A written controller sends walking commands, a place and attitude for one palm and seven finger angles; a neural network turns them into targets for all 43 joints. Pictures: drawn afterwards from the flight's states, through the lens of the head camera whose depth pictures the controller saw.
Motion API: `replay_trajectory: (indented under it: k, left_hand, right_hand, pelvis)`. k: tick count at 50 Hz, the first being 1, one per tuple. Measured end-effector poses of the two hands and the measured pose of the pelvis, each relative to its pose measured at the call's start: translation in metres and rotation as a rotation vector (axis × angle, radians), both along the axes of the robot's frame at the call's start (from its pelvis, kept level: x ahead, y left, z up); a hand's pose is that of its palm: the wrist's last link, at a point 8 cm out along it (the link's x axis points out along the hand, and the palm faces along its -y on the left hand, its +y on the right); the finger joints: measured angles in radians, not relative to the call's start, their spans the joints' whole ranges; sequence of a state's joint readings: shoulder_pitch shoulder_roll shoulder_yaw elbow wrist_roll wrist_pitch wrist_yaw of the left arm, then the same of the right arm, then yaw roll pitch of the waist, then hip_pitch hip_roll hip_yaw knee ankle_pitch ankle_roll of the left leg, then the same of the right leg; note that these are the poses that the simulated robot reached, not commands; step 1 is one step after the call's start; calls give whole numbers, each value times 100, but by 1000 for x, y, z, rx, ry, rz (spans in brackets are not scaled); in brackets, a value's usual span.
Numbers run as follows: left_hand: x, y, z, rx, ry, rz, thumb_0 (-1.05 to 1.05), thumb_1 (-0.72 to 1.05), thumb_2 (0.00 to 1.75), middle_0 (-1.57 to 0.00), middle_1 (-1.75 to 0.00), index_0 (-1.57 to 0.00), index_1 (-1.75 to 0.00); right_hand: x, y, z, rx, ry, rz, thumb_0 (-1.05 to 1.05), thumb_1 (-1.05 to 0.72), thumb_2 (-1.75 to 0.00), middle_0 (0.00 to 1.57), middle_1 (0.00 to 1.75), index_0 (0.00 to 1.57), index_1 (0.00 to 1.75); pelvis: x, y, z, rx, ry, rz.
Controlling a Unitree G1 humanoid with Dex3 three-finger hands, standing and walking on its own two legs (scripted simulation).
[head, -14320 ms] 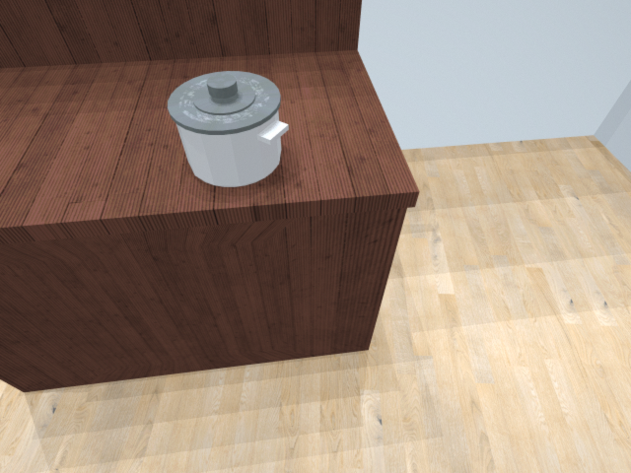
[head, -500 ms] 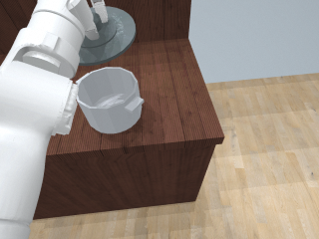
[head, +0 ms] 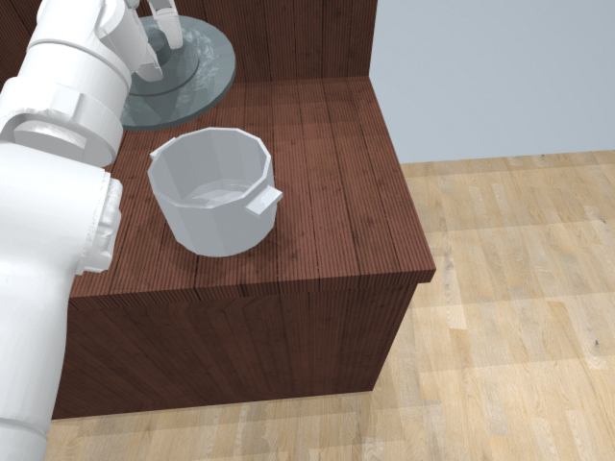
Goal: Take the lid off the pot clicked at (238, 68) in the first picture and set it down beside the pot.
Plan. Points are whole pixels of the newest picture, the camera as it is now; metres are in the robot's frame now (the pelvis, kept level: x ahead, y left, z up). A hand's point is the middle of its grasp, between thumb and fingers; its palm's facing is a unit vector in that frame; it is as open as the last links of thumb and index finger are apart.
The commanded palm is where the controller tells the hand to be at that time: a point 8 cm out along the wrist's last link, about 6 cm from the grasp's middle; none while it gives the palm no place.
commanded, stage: move the lid sideways beside the pot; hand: left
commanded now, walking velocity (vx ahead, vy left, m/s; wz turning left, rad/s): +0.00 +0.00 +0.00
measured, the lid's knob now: (147, 48) +0.52 +0.15 +0.27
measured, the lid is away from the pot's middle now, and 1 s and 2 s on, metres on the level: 0.04 0.16 0.25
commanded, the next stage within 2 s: lower the lid onto the table in 1.82 s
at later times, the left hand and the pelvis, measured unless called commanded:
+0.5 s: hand (75, 46) +0.48 +0.21 +0.30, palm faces -0.23 -0.12 -0.97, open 7.6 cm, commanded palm +0.49 +0.21 +0.36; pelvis -0.01 +0.01 +0.00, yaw +1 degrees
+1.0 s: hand (24, 55) +0.49 +0.27 +0.29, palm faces -0.24 -0.14 -0.96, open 7.6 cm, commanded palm +0.49 +0.27 +0.36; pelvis +0.00 +0.01 +0.00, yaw +0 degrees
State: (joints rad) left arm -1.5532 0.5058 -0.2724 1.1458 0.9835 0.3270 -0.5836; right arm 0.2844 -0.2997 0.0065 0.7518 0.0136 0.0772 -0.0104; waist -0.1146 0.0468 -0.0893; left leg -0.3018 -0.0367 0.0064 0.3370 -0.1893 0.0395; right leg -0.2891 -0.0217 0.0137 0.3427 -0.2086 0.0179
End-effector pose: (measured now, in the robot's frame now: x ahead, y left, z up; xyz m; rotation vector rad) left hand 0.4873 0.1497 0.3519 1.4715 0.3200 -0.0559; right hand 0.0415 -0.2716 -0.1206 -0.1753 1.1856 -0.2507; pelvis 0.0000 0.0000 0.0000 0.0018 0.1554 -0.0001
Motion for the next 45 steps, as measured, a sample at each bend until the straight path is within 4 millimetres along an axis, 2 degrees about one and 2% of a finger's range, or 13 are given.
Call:
replay_trajectory:
  k: [14,24,36,45]
  left_hand:
    - [-10,42,2,17,0,40,0,23,63,-67,-100,-68,-102]
    - [-11,59,2,7,5,58,0,23,63,-67,-100,-68,-102]
    - [-3,79,-3,6,21,89,0,23,63,-67,-100,-68,-102]
    - [-2,102,-4,-2,24,137,0,23,63,-67,-100,-68,-102]
  right_hand:
    - [2,10,1,12,19,14,1,-91,-90,21,30,20,30]
    - [-13,13,1,9,54,-7,1,-91,-90,21,30,20,30]
    - [-38,5,3,-12,118,-52,1,-91,-90,21,30,20,30]
    - [-36,0,4,-20,125,-71,1,-91,-90,21,30,20,30]
  pelvis:
    - [-3,7,0,-4,-2,16]
    - [-6,10,0,-6,3,15]
    - [-5,9,0,-8,16,4]
    - [0,7,0,-11,16,-5]
